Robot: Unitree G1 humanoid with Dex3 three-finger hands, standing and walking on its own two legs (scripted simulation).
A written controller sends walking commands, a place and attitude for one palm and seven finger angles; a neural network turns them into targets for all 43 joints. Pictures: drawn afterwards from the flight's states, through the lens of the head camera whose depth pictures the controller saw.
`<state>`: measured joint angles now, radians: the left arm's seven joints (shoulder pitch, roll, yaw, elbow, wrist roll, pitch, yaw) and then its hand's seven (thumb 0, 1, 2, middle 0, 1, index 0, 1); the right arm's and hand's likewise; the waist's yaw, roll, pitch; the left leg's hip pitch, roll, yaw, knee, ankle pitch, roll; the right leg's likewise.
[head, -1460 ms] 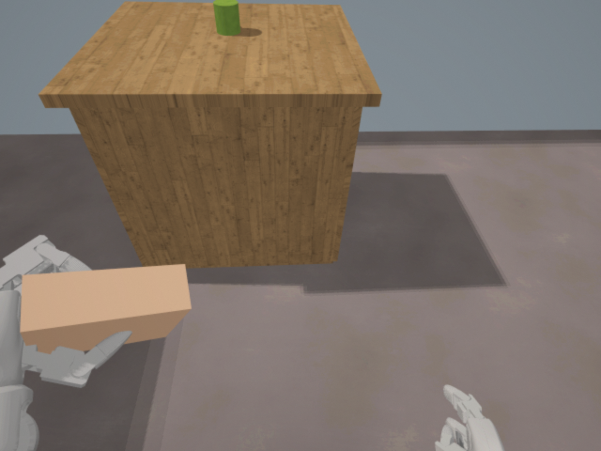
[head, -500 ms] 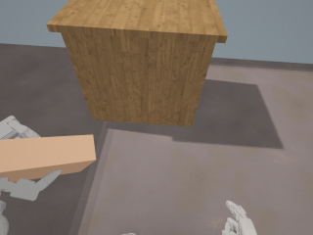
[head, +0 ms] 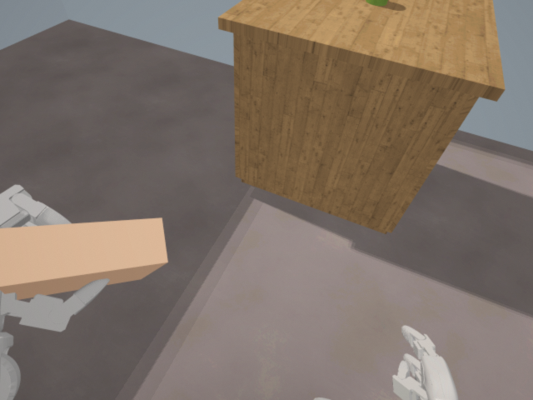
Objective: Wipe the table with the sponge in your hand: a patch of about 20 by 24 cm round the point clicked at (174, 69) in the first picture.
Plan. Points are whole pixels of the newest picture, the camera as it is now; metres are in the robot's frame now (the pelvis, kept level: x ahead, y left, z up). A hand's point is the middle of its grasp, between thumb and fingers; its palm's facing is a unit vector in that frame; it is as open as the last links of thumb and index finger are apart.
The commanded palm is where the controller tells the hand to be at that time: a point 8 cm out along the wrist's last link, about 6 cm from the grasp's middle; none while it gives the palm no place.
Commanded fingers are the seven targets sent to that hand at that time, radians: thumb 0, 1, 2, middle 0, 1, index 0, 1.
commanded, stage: walk to a spot facing it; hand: left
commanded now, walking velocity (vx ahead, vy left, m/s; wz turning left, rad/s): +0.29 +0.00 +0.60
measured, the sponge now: (109, 257) +0.23 +0.20 +0.16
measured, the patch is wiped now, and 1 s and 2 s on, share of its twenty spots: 0.00 0.00 0.00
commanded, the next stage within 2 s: none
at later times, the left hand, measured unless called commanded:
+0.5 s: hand out of the picture +0.11 +0.24 +0.17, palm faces +0.59 -0.67 -0.45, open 9.1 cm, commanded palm +0.05 +0.27 +0.19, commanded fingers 0.00 0.10 1.30 -1.20 -1.60 -1.20 -1.60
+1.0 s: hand out of the picture +0.13 +0.30 +0.22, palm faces +0.72 -0.56 -0.41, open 9.1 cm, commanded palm +0.08 +0.33 +0.19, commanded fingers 0.00 0.10 1.30 -1.20 -1.60 -1.20 -1.60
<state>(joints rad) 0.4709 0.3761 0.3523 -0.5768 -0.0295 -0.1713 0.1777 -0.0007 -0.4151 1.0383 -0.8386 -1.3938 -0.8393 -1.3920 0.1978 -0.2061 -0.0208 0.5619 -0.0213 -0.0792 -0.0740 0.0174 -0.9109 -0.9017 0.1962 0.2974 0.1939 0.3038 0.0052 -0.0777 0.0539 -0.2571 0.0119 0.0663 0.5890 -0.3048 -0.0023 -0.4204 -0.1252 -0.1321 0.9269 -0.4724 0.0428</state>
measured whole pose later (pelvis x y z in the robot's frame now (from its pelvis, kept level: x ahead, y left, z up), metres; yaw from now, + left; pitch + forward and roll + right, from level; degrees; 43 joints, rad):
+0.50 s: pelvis -0.01 -0.04 +0.02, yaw +18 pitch -2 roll +2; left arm 0.51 0.34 0.30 -0.47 -0.01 -0.16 0.12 0.00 -0.42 1.04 -0.84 -1.39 -0.84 -1.39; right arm 0.23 -0.24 -0.02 0.66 -0.02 -0.05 -0.06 0.02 -0.91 -0.90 0.20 0.30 0.20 0.30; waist 0.01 0.00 0.04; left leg -0.60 0.04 0.04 1.22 -0.32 -0.05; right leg -0.17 -0.11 -0.22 0.50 -0.29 -0.02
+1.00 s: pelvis +0.05 +0.01 +0.02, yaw +25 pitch -1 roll -2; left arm 0.49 0.39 0.37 -0.62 -0.01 -0.23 0.15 0.00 -0.42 1.04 -0.84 -1.39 -0.84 -1.39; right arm 0.23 -0.08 0.05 0.61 0.00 -0.12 -0.02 0.02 -0.91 -0.90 0.20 0.30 0.20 0.30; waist 0.02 0.00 0.03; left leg -0.22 0.07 0.10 0.46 -0.23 0.02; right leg -0.56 -0.13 -0.12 1.02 -0.32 0.06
